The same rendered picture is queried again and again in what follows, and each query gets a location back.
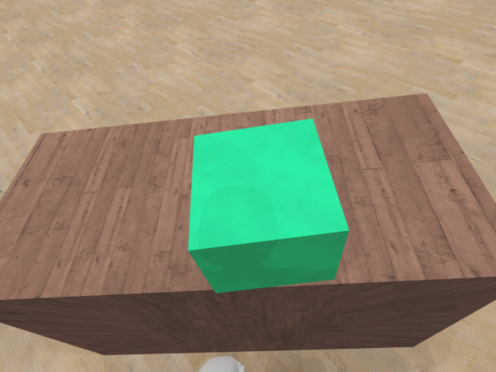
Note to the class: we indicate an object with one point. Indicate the carton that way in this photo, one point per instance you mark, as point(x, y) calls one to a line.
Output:
point(264, 208)

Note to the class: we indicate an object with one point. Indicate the robot left thigh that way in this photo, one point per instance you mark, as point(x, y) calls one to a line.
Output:
point(222, 364)

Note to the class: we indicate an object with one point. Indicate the pedestal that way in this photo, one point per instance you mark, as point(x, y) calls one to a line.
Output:
point(94, 232)

